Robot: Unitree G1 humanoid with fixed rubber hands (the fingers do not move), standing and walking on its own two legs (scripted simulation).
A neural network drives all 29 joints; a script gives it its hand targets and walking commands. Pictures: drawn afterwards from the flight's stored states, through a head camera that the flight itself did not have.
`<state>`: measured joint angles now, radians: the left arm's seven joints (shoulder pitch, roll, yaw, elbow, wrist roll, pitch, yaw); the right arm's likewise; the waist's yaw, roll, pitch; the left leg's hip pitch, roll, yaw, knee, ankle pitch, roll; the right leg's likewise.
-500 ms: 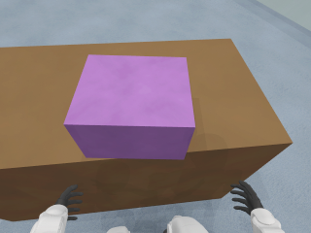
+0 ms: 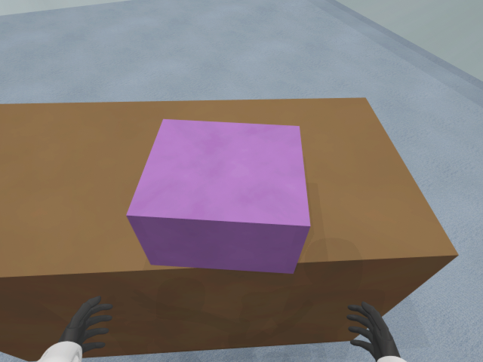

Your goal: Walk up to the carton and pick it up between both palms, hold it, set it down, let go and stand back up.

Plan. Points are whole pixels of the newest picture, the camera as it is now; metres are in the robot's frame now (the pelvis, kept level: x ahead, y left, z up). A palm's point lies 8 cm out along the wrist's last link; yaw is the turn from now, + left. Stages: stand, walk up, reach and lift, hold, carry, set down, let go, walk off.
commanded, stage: reach and lift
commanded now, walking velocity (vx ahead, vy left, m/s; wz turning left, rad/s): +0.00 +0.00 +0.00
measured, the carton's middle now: (226, 194) +0.41 +0.03 +0.02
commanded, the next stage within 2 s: none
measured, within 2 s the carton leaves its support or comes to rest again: neither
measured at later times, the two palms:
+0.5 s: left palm (74, 351) +0.15 +0.26 -0.02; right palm (401, 358) +0.13 -0.23 -0.02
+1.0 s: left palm (64, 327) +0.17 +0.26 +0.03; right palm (401, 319) +0.17 -0.22 +0.03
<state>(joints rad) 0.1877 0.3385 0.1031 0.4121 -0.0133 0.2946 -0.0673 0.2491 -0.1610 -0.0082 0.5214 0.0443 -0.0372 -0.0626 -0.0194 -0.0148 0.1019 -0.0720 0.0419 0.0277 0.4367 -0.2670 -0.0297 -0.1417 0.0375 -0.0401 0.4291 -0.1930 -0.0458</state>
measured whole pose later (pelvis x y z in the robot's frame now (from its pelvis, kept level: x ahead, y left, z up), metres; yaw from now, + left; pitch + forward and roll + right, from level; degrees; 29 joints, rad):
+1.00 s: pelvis +0.01 +0.01 +0.01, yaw +0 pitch -4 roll +0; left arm 0.43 0.32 0.02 -0.01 -0.20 -0.05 0.02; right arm 0.50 -0.17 -0.09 -0.05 0.17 -0.06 -0.03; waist 0.04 -0.01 0.06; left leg -0.01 0.03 0.04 0.30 -0.21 -0.02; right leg -0.08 0.03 -0.03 0.27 -0.12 -0.03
